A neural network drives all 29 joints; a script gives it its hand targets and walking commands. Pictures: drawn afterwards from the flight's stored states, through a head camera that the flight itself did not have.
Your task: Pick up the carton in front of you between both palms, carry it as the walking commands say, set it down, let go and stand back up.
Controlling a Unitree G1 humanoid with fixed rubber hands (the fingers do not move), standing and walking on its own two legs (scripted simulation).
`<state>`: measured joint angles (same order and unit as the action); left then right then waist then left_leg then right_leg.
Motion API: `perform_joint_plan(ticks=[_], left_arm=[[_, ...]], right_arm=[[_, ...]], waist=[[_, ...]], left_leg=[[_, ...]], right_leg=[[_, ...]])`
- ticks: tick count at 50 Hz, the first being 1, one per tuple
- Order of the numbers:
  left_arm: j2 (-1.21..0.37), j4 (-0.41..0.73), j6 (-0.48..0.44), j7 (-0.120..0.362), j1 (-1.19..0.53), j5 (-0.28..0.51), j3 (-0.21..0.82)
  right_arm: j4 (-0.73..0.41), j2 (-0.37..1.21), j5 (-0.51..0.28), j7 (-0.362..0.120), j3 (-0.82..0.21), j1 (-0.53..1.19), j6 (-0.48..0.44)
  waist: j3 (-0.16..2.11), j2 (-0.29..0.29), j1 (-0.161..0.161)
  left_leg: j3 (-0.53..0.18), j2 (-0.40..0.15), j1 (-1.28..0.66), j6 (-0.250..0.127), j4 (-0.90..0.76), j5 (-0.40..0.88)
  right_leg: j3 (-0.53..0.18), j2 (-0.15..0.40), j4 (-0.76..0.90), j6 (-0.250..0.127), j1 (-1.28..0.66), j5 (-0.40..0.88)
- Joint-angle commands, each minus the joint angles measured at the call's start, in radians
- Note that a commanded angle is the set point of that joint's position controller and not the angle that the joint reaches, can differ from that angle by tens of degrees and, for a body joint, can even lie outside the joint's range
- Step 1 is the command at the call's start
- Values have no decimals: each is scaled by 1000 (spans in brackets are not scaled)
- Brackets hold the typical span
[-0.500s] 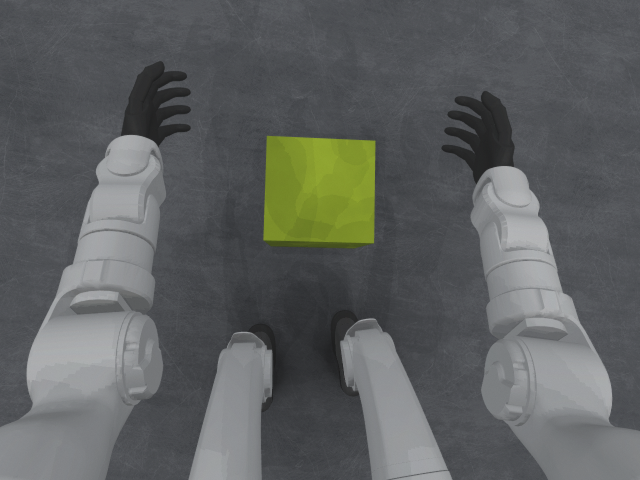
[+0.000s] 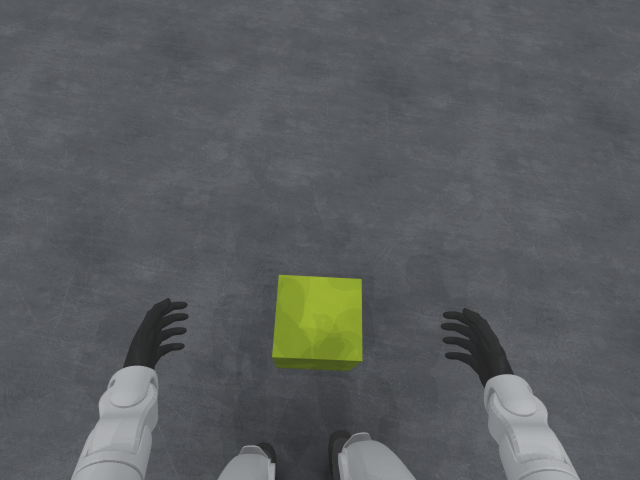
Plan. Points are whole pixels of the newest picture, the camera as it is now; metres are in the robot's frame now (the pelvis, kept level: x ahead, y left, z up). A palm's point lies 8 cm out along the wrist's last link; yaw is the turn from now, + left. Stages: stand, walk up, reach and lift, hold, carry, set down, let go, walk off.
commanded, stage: let go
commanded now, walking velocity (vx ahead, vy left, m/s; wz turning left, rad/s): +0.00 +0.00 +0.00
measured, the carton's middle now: (316, 326) +0.40 -0.04 -0.62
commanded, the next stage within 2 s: stand in 0.70 s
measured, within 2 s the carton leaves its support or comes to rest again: neither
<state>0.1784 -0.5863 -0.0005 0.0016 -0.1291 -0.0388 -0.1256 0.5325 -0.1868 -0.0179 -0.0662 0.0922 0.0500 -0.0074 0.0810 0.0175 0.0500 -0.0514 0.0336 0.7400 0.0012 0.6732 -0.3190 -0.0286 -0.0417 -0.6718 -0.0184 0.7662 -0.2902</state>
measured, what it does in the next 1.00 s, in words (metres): stands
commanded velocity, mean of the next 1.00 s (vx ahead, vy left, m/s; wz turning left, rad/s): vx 0.00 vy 0.00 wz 0.00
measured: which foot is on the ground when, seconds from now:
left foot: down 0.00-1.00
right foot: down 0.00-1.00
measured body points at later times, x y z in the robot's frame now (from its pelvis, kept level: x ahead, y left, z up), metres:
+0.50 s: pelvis +0.01 +0.02 +0.03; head +0.02 +0.02 +0.48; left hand +0.18 +0.25 -0.05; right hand +0.18 -0.21 -0.05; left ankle -0.02 +0.12 -0.71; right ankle +0.00 -0.10 -0.71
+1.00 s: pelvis +0.01 +0.01 +0.02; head +0.01 +0.00 +0.47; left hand +0.14 +0.29 -0.06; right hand +0.16 -0.27 -0.07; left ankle -0.02 +0.12 -0.71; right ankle +0.00 -0.10 -0.71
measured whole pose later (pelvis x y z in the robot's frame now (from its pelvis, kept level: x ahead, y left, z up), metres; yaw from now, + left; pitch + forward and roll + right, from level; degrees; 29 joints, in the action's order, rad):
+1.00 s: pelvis +0.01 +0.01 +0.02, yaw +0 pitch -2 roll +0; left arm 0.29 -0.71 0.00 -0.02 0.22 -0.02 -0.08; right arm 0.68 -0.30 0.02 0.01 0.08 -0.21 0.00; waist -0.01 -0.03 -0.01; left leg -0.05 0.03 0.16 -0.01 0.52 -0.32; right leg -0.03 -0.04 -0.51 -0.02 0.18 -0.30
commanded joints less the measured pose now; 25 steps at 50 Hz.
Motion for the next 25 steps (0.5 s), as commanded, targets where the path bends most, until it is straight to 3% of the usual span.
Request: perform_joint_plan(ticks=[1, 10, 16, 25], left_arm=[[94, 114, -32, 8, 85, 8, -6], [101, 208, -6, 32, 288, 27, 44], [105, 245, 64, 58, 307, 37, 65], [113, 263, 128, 68, 299, 33, 62]], right_arm=[[-120, -90, -8, 7, 3, -110, -28], [-190, -115, -10, -4, -32, -241, 4], [-195, -128, 7, -11, -23, -239, 73], [-196, -128, 37, -11, -8, -230, 140]], waist=[[387, 2, -8], [78, -62, -46], [-86, -42, -48], [-158, -21, -38]], left_leg=[[18, 15, -238, 7, -106, 356], [9, -5, -552, 22, -275, 329], [11, -20, -576, 17, -328, 206], [16, -22, -590, 11, -329, 177]], right_leg=[[-43, 27, 70, 47, -546, 583], [3, 3, 258, 37, -603, 329], [19, -3, 287, 32, -645, 182], [29, -5, 275, 31, -713, 166]])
